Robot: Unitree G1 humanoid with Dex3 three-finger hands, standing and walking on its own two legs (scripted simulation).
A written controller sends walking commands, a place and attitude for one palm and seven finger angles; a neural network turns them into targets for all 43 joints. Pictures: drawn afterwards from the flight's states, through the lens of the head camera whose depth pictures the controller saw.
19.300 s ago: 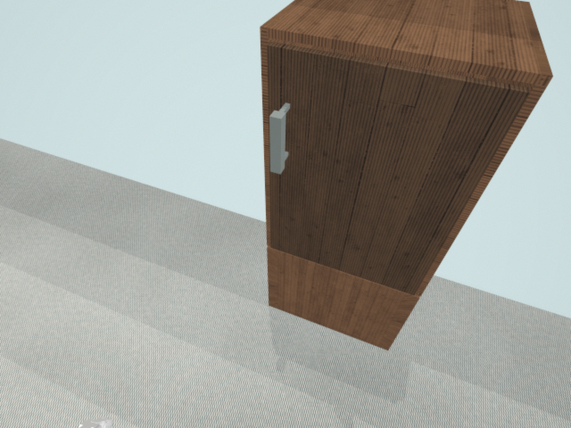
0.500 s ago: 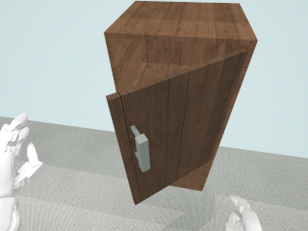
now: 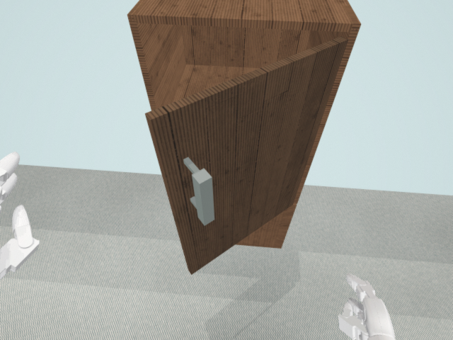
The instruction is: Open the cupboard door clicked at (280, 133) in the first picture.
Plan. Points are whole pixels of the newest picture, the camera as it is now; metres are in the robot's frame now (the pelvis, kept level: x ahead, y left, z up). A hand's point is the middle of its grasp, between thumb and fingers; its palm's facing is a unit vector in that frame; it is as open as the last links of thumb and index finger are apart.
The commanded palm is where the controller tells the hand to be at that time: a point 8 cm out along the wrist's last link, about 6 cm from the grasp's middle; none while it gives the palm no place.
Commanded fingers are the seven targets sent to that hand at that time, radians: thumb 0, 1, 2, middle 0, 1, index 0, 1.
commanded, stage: step back with the hand held close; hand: left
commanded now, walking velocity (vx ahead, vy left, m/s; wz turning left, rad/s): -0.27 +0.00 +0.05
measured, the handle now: (197, 191) +0.36 +0.08 +0.06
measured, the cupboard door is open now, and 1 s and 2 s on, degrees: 41 41 41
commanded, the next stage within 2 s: stop stepping back and stand still in 0.68 s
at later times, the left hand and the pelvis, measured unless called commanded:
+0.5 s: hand out of the picture +0.11 +0.28 +0.16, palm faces +0.51 -0.71 -0.48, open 7.4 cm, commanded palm +0.04 +0.31 +0.18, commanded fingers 0.00 0.90 0.90 -0.20 -0.30 -0.20 -0.30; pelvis -0.08 +0.00 -0.02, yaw +4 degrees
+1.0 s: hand out of the picture +0.01 +0.24 +0.17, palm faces +0.39 -0.77 -0.51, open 7.4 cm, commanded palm -0.05 +0.28 +0.18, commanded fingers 0.00 0.90 0.90 -0.20 -0.30 -0.20 -0.30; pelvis -0.19 -0.02 -0.01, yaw +0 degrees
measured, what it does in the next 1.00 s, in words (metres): walks backwards: right foot, then right foot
